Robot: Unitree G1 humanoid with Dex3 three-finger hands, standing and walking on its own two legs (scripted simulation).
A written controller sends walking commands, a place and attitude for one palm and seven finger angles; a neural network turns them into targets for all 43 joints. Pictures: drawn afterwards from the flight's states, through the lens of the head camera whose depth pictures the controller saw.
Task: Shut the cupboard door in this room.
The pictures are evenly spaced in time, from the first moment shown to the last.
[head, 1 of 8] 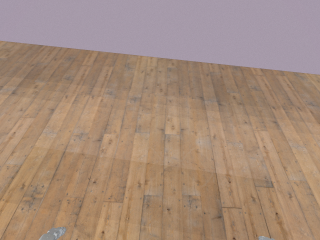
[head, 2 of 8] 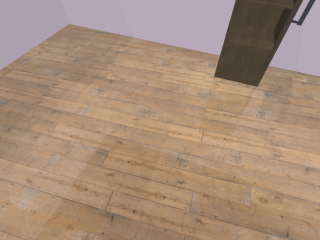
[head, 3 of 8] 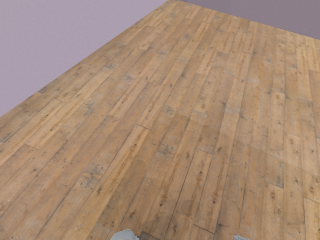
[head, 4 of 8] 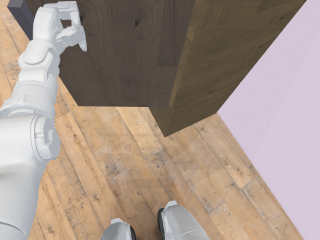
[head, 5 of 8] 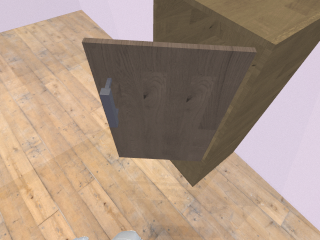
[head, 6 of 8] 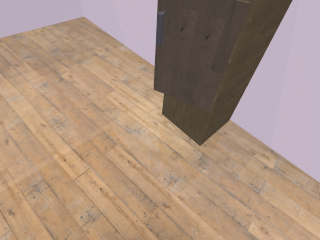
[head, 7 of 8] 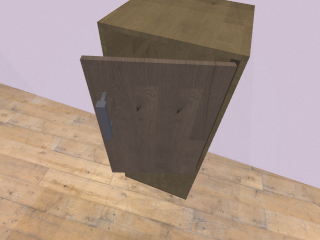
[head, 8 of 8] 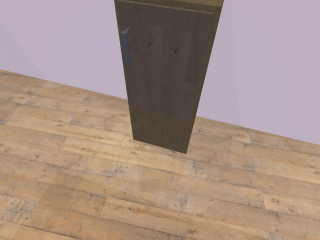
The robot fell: no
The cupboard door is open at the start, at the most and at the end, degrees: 77 77 0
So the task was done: yes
